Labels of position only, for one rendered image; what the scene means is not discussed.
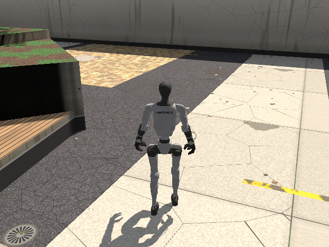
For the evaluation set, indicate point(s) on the right robot upper arm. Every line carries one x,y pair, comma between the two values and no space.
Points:
183,117

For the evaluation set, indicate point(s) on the robot right forearm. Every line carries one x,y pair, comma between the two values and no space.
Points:
189,136

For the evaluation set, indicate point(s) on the left robot foot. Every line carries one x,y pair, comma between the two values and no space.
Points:
154,210

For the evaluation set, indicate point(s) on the robot left hand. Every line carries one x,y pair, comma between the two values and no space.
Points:
142,143

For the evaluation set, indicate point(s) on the left robot upper arm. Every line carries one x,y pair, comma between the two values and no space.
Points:
146,115

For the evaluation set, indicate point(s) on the robot right thigh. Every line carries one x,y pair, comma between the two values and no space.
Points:
176,155

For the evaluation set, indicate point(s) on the robot left forearm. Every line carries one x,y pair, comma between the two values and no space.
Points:
140,135

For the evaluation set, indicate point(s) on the robot right hand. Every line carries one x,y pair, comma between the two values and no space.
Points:
190,147

